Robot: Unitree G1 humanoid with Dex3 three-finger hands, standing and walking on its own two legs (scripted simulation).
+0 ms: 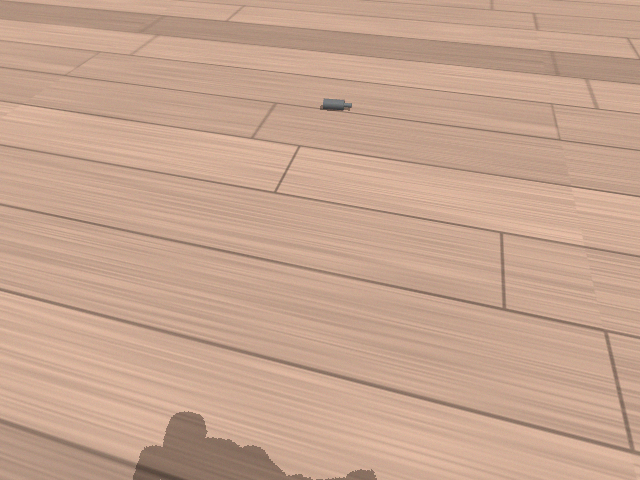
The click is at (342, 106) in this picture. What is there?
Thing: lying bottle
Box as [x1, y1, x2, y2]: [323, 99, 351, 109]
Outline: 323,100 323,108 343,109 344,106 351,107 351,103 345,103 344,100
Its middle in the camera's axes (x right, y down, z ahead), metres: +0.08 -0.83 +2.39
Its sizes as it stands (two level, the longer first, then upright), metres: 0.171 0.060 0.060
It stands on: the floor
